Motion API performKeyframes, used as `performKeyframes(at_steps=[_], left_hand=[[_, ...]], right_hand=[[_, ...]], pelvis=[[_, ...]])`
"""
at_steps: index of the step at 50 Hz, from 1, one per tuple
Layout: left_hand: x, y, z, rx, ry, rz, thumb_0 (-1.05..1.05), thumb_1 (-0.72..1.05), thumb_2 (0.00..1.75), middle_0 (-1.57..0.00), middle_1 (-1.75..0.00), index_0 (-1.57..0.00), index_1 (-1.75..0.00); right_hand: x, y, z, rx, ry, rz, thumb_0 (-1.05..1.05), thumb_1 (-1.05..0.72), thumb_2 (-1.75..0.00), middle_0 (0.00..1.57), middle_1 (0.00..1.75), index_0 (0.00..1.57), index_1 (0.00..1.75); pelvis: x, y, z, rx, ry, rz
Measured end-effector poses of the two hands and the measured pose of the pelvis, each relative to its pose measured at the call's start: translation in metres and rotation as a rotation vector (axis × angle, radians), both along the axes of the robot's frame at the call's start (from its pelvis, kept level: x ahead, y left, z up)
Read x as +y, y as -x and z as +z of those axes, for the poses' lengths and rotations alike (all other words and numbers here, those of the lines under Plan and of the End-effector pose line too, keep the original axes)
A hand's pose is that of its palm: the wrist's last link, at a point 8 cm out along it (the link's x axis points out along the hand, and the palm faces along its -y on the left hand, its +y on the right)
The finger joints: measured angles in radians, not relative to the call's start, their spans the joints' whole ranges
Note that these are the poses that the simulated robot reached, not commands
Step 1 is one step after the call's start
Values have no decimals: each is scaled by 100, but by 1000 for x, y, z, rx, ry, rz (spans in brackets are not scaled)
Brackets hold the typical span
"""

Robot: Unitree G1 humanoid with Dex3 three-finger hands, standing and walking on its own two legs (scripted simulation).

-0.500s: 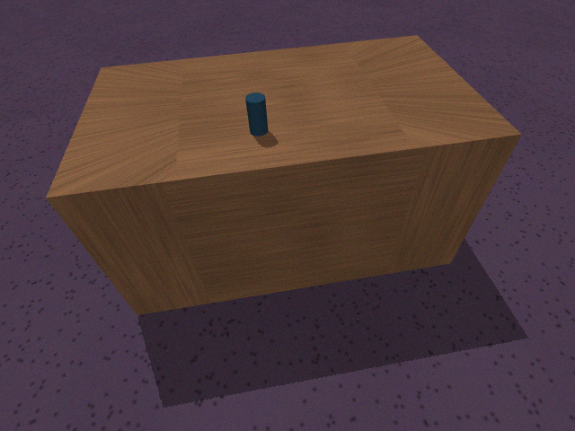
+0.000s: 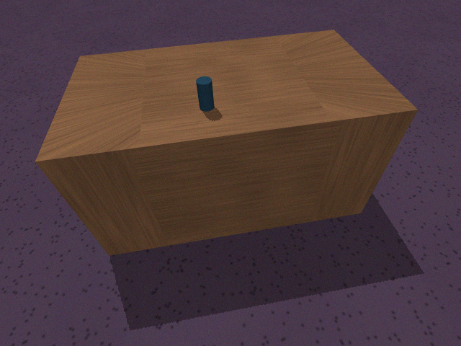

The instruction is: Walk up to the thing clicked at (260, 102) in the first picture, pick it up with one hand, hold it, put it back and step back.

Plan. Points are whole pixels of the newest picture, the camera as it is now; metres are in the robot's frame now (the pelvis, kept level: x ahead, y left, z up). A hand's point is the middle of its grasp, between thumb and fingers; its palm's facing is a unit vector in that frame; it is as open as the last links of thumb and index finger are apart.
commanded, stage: stand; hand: right
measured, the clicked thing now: (205, 94) +0.93 +0.13 -0.08
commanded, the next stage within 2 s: walk up in 0.62 s
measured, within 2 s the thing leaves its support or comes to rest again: neither
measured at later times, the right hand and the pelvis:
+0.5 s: hand out of the picture +0.08 -0.25 -0.16, palm faces -0.03 +0.94 -0.33, open 7.4 cm; pelvis +0.00 +0.00 +0.00, yaw +0 degrees
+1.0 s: hand out of the picture +0.17 -0.20 -0.16, palm faces -0.14 +0.90 -0.40, open 7.4 cm; pelvis +0.07 +0.09 -0.03, yaw +7 degrees
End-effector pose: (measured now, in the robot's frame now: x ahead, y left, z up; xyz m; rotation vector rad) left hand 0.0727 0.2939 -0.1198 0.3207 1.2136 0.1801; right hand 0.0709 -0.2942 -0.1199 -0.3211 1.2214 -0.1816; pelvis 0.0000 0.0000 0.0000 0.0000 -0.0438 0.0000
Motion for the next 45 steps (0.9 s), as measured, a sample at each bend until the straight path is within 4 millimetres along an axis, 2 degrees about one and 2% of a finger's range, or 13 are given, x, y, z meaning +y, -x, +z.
performKeyframes(at_steps=[33,36,40,45], left_hand=[[3,1,2,-16,-3,19,0,90,90,-21,-30,-20,-30],[17,8,7,-67,-26,57,0,90,90,-21,-30,-20,-30],[49,23,13,-55,-74,102,0,90,90,-21,-30,-20,-30],[99,29,10,-21,-112,138,0,90,90,-21,-30,-20,-30]], right_hand=[[-4,-3,-2,7,-9,6,1,-90,-89,20,30,20,30],[-6,-9,-1,31,-2,42,1,-90,-89,20,30,20,30],[-4,-25,5,36,10,70,1,-90,-89,20,30,20,30],[17,-57,8,39,34,109,1,-90,-89,20,30,20,30]], pelvis=[[-1,-5,-2,1,7,11],[5,-11,-4,6,14,36],[21,-23,-5,3,27,70],[51,-45,-14,-4,39,114]])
